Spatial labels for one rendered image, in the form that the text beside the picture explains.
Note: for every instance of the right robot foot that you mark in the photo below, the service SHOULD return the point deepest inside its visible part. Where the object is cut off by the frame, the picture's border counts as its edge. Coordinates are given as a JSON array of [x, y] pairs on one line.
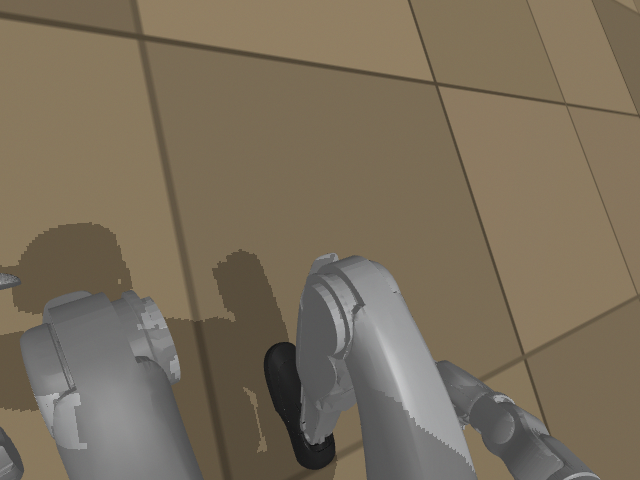
[[285, 390]]

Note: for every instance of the right robot hand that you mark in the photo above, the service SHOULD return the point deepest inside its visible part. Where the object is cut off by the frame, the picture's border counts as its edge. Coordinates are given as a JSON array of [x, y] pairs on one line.
[[463, 388]]

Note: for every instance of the right robot arm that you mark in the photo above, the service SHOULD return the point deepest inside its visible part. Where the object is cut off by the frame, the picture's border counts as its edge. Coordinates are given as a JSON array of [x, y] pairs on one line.
[[522, 441]]

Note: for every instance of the left robot arm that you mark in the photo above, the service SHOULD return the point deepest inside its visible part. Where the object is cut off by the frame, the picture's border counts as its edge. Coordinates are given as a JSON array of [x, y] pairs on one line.
[[11, 466]]

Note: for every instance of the left robot hand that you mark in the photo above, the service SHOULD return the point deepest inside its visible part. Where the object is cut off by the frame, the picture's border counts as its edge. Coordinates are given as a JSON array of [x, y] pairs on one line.
[[8, 281]]

